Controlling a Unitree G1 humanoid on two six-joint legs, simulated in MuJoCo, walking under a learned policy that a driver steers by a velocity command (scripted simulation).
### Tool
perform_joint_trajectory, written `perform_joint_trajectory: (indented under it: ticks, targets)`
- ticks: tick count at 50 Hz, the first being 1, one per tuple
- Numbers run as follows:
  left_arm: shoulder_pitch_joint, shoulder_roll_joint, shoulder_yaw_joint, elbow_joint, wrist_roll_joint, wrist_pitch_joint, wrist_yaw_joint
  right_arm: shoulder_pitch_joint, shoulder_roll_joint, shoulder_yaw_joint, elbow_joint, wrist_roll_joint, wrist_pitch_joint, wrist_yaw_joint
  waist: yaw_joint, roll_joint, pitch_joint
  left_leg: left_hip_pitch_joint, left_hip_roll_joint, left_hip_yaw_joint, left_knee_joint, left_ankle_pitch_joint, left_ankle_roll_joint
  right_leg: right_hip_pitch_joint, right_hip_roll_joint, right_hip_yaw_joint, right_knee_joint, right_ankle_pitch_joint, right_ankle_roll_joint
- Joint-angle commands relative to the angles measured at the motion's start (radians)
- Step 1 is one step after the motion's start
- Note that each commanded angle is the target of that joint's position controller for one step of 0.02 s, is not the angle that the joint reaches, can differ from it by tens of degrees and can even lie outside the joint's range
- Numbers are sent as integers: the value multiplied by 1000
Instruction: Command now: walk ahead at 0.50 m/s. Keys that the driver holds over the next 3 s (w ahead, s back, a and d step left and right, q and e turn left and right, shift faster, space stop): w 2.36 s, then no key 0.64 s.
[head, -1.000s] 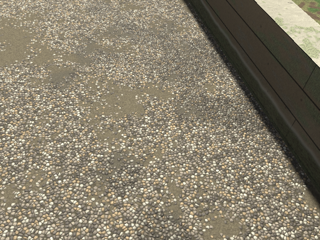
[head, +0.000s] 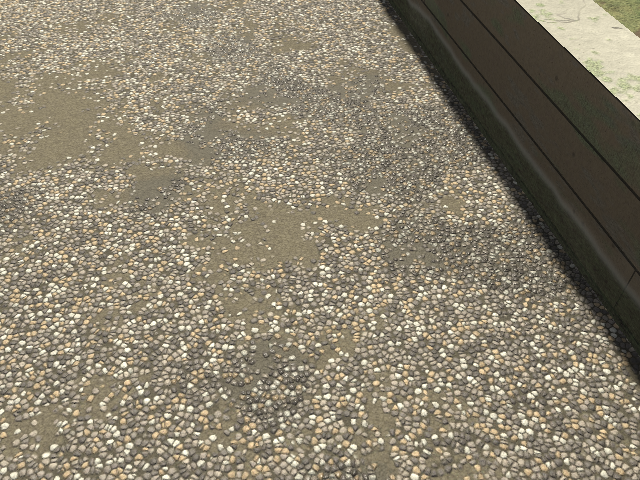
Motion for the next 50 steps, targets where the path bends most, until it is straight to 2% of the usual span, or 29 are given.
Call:
perform_joint_trajectory:
  ticks: [1,11,33,50]
  targets:
    - [-60,77,24,-92,1,-7,10,-50,-73,-23,-77,1,-11,-15,6,14,-75,22,57,-61,-47,357,18,16,-64,61,-66,353,-23]
    - [-48,58,21,-98,-1,-2,15,-59,-62,-23,-68,-1,-5,-22,11,3,-80,19,51,-53,-15,371,9,11,-66,59,-56,404,-28]
    - [-64,36,10,-124,0,-5,10,-89,-38,-13,-78,-3,-10,-15,13,4,-56,-18,53,-70,-54,223,4,-21,-70,65,-96,242,-21]
    - [-58,32,7,-129,0,-9,10,-84,-37,-12,-80,-5,-13,-14,12,4,-59,-16,53,-74,-53,230,5,-18,-72,63,-94,241,-22]
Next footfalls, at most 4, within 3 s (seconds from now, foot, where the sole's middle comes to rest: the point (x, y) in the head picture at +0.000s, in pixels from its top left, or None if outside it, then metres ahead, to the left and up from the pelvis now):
none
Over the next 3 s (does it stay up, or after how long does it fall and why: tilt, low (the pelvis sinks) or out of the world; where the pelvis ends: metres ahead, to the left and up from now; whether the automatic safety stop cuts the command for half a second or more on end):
stays up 0.02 0.00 0.02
